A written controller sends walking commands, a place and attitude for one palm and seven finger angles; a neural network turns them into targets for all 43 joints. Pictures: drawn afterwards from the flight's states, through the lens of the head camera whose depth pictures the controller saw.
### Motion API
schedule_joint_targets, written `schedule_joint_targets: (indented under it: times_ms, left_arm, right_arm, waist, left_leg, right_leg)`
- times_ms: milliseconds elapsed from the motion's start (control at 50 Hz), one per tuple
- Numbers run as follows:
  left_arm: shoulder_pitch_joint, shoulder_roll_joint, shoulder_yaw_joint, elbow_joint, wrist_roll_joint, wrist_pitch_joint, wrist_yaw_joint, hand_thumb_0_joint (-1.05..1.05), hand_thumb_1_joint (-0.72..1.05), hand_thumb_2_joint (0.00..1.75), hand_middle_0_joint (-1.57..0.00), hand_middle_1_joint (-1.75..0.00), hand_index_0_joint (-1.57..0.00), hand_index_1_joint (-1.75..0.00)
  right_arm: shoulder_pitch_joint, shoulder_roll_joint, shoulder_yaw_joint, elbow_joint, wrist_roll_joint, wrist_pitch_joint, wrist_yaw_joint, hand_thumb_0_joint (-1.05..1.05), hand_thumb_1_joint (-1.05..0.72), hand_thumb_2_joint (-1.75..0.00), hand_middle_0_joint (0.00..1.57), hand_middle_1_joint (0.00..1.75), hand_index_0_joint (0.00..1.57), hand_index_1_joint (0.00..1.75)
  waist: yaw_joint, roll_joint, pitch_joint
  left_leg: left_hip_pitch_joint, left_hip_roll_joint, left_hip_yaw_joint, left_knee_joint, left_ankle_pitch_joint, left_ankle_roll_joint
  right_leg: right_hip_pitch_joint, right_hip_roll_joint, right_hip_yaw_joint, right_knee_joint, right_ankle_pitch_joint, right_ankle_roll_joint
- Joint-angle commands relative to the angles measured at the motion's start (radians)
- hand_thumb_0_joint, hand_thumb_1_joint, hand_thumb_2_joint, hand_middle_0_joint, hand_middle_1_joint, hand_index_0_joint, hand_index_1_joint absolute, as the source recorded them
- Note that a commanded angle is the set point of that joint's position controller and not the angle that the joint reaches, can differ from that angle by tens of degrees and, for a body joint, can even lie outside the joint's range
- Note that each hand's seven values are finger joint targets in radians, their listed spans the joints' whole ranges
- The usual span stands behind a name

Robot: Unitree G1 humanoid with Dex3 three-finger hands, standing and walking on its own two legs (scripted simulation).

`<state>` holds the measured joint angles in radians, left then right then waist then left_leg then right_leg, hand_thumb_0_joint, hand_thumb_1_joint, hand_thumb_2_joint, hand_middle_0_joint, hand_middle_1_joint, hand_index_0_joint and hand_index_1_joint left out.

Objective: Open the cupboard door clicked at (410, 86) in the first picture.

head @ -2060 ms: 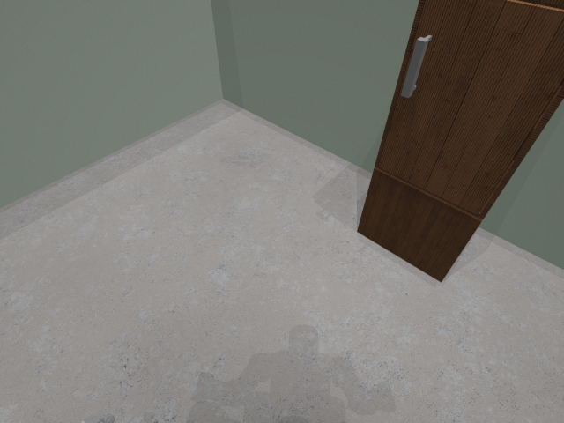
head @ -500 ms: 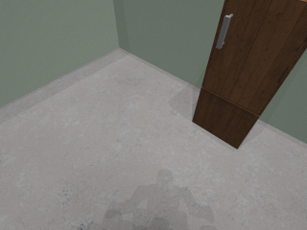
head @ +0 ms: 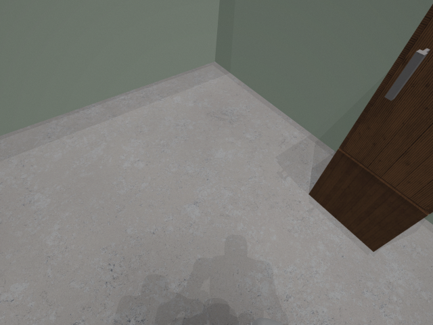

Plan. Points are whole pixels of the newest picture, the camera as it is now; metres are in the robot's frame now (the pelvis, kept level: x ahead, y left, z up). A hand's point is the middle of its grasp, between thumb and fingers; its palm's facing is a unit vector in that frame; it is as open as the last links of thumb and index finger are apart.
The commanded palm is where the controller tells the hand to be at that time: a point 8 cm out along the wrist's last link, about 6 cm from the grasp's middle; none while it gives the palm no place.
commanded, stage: turn to face it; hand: left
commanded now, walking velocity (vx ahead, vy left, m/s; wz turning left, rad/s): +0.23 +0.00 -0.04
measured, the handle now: (407, 74) +0.82 -0.56 +0.06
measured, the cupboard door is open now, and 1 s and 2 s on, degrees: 0 0 0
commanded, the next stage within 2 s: take the last steps up to it in 1.58 s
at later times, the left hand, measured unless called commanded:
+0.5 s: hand (155, 278) +0.24 +0.14 -0.18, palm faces -0.06 -0.97 -0.22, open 7.3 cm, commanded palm none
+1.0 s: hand (137, 230) +0.35 +0.21 -0.17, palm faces -0.33 -0.92 -0.23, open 7.4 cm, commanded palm none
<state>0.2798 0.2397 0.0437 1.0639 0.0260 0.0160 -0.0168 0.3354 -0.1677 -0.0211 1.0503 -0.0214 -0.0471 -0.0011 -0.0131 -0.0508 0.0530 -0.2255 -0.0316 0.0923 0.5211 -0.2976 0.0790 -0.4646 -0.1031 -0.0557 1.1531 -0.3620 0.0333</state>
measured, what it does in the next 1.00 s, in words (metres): walks ahead, turning right: right foot, then left foot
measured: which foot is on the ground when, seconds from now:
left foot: down 0.00-0.38, up 0.40-0.84, down 0.86-1.00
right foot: up 0.00-0.36, down 0.38-0.88, up 0.90-1.00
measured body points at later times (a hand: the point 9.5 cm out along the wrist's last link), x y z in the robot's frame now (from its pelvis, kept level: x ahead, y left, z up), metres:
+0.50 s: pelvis +0.16 -0.03 -0.01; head +0.20 -0.05 +0.43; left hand +0.25 +0.19 -0.16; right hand +0.14 -0.26 -0.18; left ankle +0.08 +0.09 -0.65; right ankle +0.21 -0.10 -0.73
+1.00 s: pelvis +0.20 +0.03 +0.00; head +0.25 +0.04 +0.45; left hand +0.37 +0.26 -0.15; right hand +0.21 -0.24 -0.12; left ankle +0.23 +0.13 -0.73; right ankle +0.15 -0.09 -0.66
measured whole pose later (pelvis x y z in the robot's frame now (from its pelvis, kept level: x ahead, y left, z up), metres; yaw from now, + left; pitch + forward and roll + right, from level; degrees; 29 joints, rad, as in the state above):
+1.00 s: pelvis +0.20 +0.03 +0.00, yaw -25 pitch +0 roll -1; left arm 0.20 0.28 0.11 0.92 0.02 0.07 -0.02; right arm 0.14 -0.18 -0.02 0.90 -0.02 0.01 -0.03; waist 0.05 -0.06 0.07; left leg -0.21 0.04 0.09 0.50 -0.30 0.02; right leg -0.54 0.05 0.05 1.10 -0.41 0.06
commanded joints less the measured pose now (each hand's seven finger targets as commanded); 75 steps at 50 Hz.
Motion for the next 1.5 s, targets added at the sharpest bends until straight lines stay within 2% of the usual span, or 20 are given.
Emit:
schedule_joint_targets:
  times_ms: [0,220,300,340,360,380,440,500,720,800,820,860,880,980,1140,1260,1280,1300,1320,1480]
  left_arm:
    - [-0.007,0.024,0.006,-0.071,0.002,-0.036,0.008,0.00,0.90,0.90,-0.20,-0.30,-0.20,-0.30]
    - [-0.141,-0.032,0.014,-0.109,-0.005,-0.012,0.017,0.00,0.90,0.90,-0.20,-0.30,-0.20,-0.30]
    - [0.001,-0.003,0.035,-0.092,0.001,-0.017,0.017,0.00,0.90,0.90,-0.20,-0.30,-0.20,-0.30]
    - [0.184,0.100,0.063,-0.056,0.013,-0.044,0.026,0.00,0.90,0.90,-0.20,-0.30,-0.20,-0.30]
    - [0.241,0.171,0.078,-0.049,-0.004,-0.050,0.033,0.00,0.90,0.90,-0.20,-0.30,-0.20,-0.30]
    - [0.189,0.166,0.074,-0.071,-0.020,-0.039,0.045,0.00,0.90,0.90,-0.20,-0.30,-0.20,-0.30]
    - [-0.033,0.091,0.059,-0.142,-0.016,-0.026,0.054,0.00,0.90,0.90,-0.20,-0.30,-0.20,-0.30]
    - [-0.056,0.097,0.057,-0.149,-0.005,-0.029,0.050,0.00,0.90,0.90,-0.20,-0.30,-0.20,-0.30]
    - [-0.018,0.157,0.083,-0.178,0.002,-0.004,0.025,0.00,0.90,0.90,-0.20,-0.30,-0.20,-0.30]
    - [-0.077,0.169,0.086,-0.207,-0.004,0.009,0.027,0.00,0.90,0.90,-0.20,-0.30,-0.20,-0.30]
    - [-0.098,0.147,0.081,-0.217,-0.010,0.011,0.027,0.00,0.90,0.90,-0.20,-0.30,-0.20,-0.30]
    - [-0.109,0.081,0.067,-0.259,-0.011,0.013,0.013,0.00,0.90,0.90,-0.20,-0.30,-0.20,-0.30]
    - [-0.102,0.119,0.078,-0.247,0.001,0.017,0.011,0.00,0.90,0.90,-0.20,-0.30,-0.20,-0.30]
    - [-0.057,0.092,0.075,-0.207,0.001,0.039,-0.009,0.00,0.90,0.90,-0.20,-0.30,-0.20,-0.30]
    - [-0.206,0.062,0.052,-0.249,-0.004,0.044,-0.017,0.00,0.90,0.90,-0.20,-0.30,-0.20,-0.30]
    - [-0.145,0.073,0.049,-0.227,-0.004,0.015,-0.009,0.00,0.90,0.90,-0.20,-0.30,-0.20,-0.30]
    - [-0.049,0.115,0.057,-0.200,-0.002,-0.001,-0.003,0.00,0.90,0.90,-0.20,-0.30,-0.20,-0.30]
    - [0.043,0.245,0.081,-0.175,0.008,-0.015,0.016,0.00,0.90,0.90,-0.20,-0.30,-0.20,-0.30]
    - [0.083,0.291,0.089,-0.159,-0.015,-0.010,0.028,0.00,0.90,0.90,-0.20,-0.30,-0.20,-0.30]
    - [-0.105,0.140,0.048,-0.200,-0.013,-0.015,0.037,0.00,0.90,0.90,-0.20,-0.30,-0.20,-0.30]
  right_arm:
    - [0.108,-0.140,-0.034,0.005,0.012,-0.036,-0.027,0.00,-0.90,-0.90,0.20,0.30,0.20,0.30]
    - [0.146,-0.093,-0.034,0.056,-0.002,-0.015,-0.051,0.00,-0.90,-0.90,0.20,0.30,0.20,0.30]
    - [0.092,-0.136,-0.049,0.031,0.005,-0.001,-0.058,0.00,-0.90,-0.90,0.20,0.30,0.20,0.30]
    - [0.079,-0.120,-0.052,-0.004,0.023,0.006,-0.048,0.00,-0.90,-0.90,0.20,0.30,0.20,0.30]
    - [0.073,-0.070,-0.044,-0.038,0.027,-0.001,-0.041,0.00,-0.90,-0.90,0.20,0.30,0.20,0.30]
    - [0.024,-0.091,-0.049,-0.057,0.027,0.011,-0.054,0.00,-0.90,-0.90,0.20,0.30,0.20,0.30]
    - [-0.059,-0.075,-0.044,-0.073,0.009,0.043,-0.034,0.00,-0.90,-0.90,0.20,0.30,0.20,0.30]
    - [-0.061,-0.068,-0.043,-0.080,0.003,0.067,-0.031,0.00,-0.90,-0.90,0.20,0.30,0.20,0.30]
    - [-0.225,-0.114,-0.050,-0.188,0.014,0.057,-0.032,0.00,-0.90,-0.90,0.20,0.30,0.20,0.30]
    - [-0.140,-0.137,-0.054,-0.182,0.023,0.045,-0.042,0.00,-0.90,-0.90,0.20,0.30,0.20,0.30]
    - [-0.095,-0.162,-0.059,-0.169,0.023,0.037,-0.046,0.00,-0.90,-0.90,0.20,0.30,0.20,0.30]
    - [-0.115,-0.300,-0.082,-0.200,0.004,0.039,-0.043,0.00,-0.90,-0.90,0.20,0.30,0.20,0.30]
    - [-0.152,-0.268,-0.070,-0.220,-0.003,0.043,-0.041,0.00,-0.90,-0.90,0.20,0.30,0.20,0.30]
    - [-0.190,-0.187,-0.050,-0.229,-0.003,0.030,-0.045,0.00,-0.90,-0.90,0.20,0.30,0.20,0.30]
    - [-0.028,-0.217,-0.073,-0.166,-0.004,0.037,-0.035,0.00,-0.90,-0.90,0.20,0.30,0.20,0.30]
    - [-0.034,-0.244,-0.086,-0.145,-0.001,0.042,-0.020,0.00,-0.90,-0.90,0.20,0.30,0.20,0.30]
    - [-0.037,-0.237,-0.084,-0.150,0.008,0.043,-0.015,0.00,-0.90,-0.90,0.20,0.30,0.20,0.30]
    - [-0.042,-0.153,-0.060,-0.188,0.016,0.048,-0.008,0.00,-0.90,-0.90,0.20,0.30,0.20,0.30]
    - [-0.109,-0.131,-0.046,-0.220,0.014,0.062,-0.018,0.00,-0.90,-0.90,0.20,0.30,0.20,0.30]
    - [-0.045,-0.133,-0.054,-0.114,0.000,0.086,-0.020,0.00,-0.90,-0.90,0.20,0.30,0.20,0.30]
  waist:
    - [0.002,0.118,-0.036]
    - [-0.020,0.167,0.101]
    - [0.054,0.142,0.028]
    - [0.130,-0.047,-0.105]
    - [0.112,-0.205,-0.192]
    - [0.101,-0.083,-0.188]
    - [0.027,-0.013,-0.051]
    - [-0.001,0.016,-0.082]
    - [0.052,-0.100,-0.135]
    - [0.007,-0.111,-0.179]
    - [-0.018,-0.065,-0.194]
    - [-0.013,0.326,-0.105]
    - [-0.002,0.204,-0.070]
    - [0.039,0.198,-0.063]
    - [-0.038,0.228,-0.051]
    - [-0.003,0.239,-0.098]
    - [0.051,0.149,-0.155]
    - [0.089,-0.191,-0.203]
    - [0.106,-0.216,-0.228]
    - [-0.006,-0.082,-0.089]
  left_leg:
    - [0.180,0.262,-0.259,-0.286,0.420,0.094]
    - [0.215,0.282,-0.042,-0.195,0.789,0.044]
    - [0.209,0.303,-0.010,0.038,0.968,0.022]
    - [-0.028,0.184,0.043,0.499,0.546,-0.058]
    - [-0.241,-0.003,0.054,0.831,-0.278,-0.114]
    - [-0.233,0.046,-0.111,0.856,-0.304,-0.100]
    - [-0.235,0.134,-0.116,0.769,-0.145,-0.110]
    - [-0.195,0.124,-0.098,0.601,-0.124,-0.133]
    - [-0.176,0.060,-0.087,0.255,-0.125,-0.147]
    - [0.021,0.041,-0.086,-0.023,-0.022,-0.129]
    - [0.175,0.091,-0.108,-0.140,0.062,-0.114]
    - [0.227,0.514,-0.469,-0.274,0.296,0.034]
    - [0.124,0.518,-0.425,-0.245,0.374,0.086]
    - [0.150,0.313,-0.097,-0.170,0.558,0.026]
    - [0.260,0.368,-0.022,-0.139,0.620,0.049]
    - [0.164,0.370,0.083,0.031,0.632,-0.025]
    - [0.061,0.344,0.126,0.197,0.542,-0.078]
    - [-0.262,0.218,0.162,0.443,-0.040,-0.144]
    - [-0.332,0.156,0.025,0.607,-0.362,-0.158]
    - [-0.298,0.146,-0.068,0.617,-0.056,-0.170]
  right_leg:
    - [-0.156,-0.025,0.025,-0.033,0.096,0.017]
    - [-0.090,0.050,-0.047,-0.387,0.160,-0.032]
    - [0.126,0.105,-0.073,-0.490,0.160,-0.066]
    - [0.453,-0.064,0.174,-0.637,0.546,-0.170]
    - [0.561,-0.329,0.574,-0.741,1.017,-0.326]
    - [0.499,-0.323,0.536,-0.780,0.922,-0.372]
    - [0.202,-0.193,0.388,-0.864,0.456,-0.280]
    - [0.161,-0.130,0.303,-0.845,0.490,-0.231]
    - [0.274,-0.066,0.434,-0.777,0.510,-0.210]
    - [0.223,-0.032,0.458,-0.701,0.531,-0.154]
    - [0.117,0.020,0.407,-0.639,0.441,-0.106]
    - [-0.194,0.181,0.121,-0.238,-0.223,0.008]
    - [-0.166,0.131,0.148,-0.077,-0.192,0.019]
    - [-0.160,0.098,0.085,0.091,-0.035,0.047]
    - [-0.104,0.050,-0.003,-0.211,-0.073,0.044]
    - [0.191,0.091,-0.064,-0.601,0.071,-0.016]
    - [0.382,0.050,-0.012,-0.734,0.250,-0.041]
    - [0.619,-0.216,0.336,-0.776,0.602,-0.136]
    - [0.558,-0.343,0.440,-0.741,0.941,-0.230]
    - [0.305,-0.113,0.194,-0.792,0.616,-0.172]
